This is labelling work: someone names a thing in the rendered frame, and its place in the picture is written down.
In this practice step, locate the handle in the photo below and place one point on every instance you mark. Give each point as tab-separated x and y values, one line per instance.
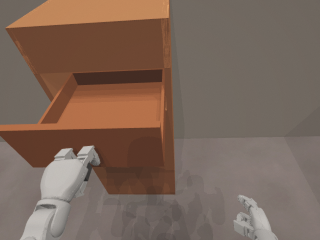
89	167

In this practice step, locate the robot right hand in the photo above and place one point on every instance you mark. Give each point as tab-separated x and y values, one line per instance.
245	224

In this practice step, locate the robot right forearm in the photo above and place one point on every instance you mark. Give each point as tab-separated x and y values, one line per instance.
264	234

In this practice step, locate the drawer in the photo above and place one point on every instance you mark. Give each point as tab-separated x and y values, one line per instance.
122	113

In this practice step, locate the robot left forearm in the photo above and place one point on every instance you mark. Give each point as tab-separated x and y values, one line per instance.
48	221

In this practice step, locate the cabinet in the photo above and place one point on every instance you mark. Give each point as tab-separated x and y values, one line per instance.
64	36

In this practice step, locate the robot left hand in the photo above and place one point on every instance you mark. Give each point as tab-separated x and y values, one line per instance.
64	177

